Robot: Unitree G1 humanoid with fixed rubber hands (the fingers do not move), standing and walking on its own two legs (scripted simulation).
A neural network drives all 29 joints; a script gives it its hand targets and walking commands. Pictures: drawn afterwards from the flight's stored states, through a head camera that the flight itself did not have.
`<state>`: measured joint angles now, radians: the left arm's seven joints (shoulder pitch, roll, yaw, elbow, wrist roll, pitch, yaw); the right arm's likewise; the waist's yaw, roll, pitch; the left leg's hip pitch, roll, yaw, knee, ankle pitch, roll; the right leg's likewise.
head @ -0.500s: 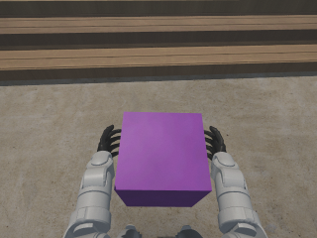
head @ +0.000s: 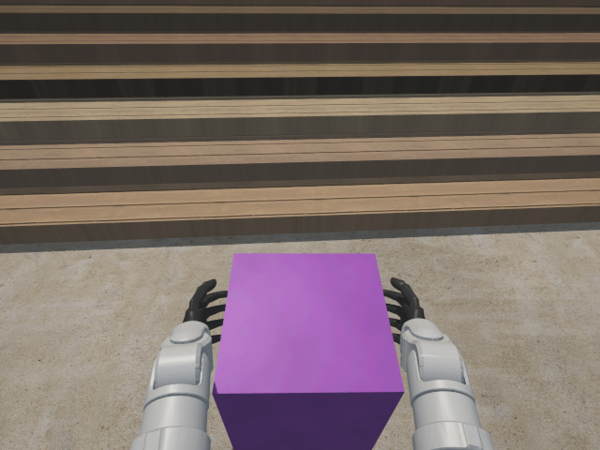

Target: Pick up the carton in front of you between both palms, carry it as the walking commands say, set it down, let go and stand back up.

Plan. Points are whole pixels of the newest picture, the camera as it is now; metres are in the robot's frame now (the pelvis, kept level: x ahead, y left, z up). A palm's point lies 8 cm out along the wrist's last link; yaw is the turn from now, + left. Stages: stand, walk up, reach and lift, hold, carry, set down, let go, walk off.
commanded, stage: reach and lift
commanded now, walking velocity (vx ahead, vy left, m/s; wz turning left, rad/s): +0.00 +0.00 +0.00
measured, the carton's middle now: (303, 356) +0.30 +0.00 -0.04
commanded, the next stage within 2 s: hold in 0.88 s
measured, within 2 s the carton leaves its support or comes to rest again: neither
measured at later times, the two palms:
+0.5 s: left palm (196, 323) +0.30 +0.15 +0.04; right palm (411, 322) +0.30 -0.15 +0.04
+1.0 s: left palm (194, 319) +0.30 +0.15 +0.06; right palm (416, 318) +0.30 -0.15 +0.06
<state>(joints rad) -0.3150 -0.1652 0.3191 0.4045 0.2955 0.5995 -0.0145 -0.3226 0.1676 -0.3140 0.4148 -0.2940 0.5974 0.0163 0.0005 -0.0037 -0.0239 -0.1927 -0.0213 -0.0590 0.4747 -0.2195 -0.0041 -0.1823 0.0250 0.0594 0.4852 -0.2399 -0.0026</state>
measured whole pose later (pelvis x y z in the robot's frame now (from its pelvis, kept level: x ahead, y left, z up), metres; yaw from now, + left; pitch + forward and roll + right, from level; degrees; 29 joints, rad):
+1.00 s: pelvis +0.01 +0.00 +0.01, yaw +0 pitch -7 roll +0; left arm -0.24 -0.15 0.21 0.20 0.26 0.72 -0.01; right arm -0.24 0.15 -0.20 0.20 -0.26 0.72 0.01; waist 0.00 0.00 0.03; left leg -0.05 -0.02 -0.06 0.35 -0.18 0.00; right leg -0.03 0.02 0.06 0.35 -0.19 0.00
